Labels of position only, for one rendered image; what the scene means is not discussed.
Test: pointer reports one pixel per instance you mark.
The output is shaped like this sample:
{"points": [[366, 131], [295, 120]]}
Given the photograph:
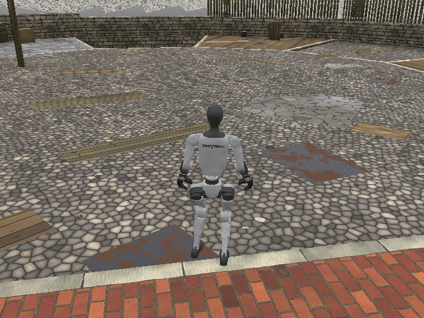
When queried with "right robot hand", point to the right robot hand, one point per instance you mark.
{"points": [[249, 186]]}

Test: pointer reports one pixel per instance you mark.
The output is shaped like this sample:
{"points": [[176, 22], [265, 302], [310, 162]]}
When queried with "left robot upper arm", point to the left robot upper arm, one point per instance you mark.
{"points": [[192, 140]]}

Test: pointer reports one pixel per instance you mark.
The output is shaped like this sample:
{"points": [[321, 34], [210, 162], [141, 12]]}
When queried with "left robot hand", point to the left robot hand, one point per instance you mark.
{"points": [[180, 184]]}

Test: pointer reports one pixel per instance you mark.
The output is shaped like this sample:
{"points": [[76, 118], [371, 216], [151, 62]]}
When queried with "robot left foot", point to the robot left foot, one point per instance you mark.
{"points": [[194, 252]]}

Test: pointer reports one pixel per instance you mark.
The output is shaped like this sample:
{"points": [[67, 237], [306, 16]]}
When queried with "robot right forearm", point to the robot right forearm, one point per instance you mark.
{"points": [[245, 173]]}

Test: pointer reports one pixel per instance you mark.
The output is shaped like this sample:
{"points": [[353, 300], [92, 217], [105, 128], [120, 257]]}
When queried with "robot right foot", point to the robot right foot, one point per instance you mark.
{"points": [[223, 259]]}

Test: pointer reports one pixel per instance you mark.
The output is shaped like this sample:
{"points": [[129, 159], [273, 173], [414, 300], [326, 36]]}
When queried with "robot foot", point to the robot foot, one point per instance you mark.
{"points": [[223, 259], [194, 252]]}

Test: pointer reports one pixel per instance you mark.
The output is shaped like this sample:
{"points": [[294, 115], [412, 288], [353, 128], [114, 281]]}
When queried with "right robot upper arm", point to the right robot upper arm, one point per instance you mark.
{"points": [[237, 152]]}

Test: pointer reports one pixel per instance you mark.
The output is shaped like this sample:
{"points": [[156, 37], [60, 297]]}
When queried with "robot left forearm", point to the robot left forearm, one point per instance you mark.
{"points": [[183, 173]]}

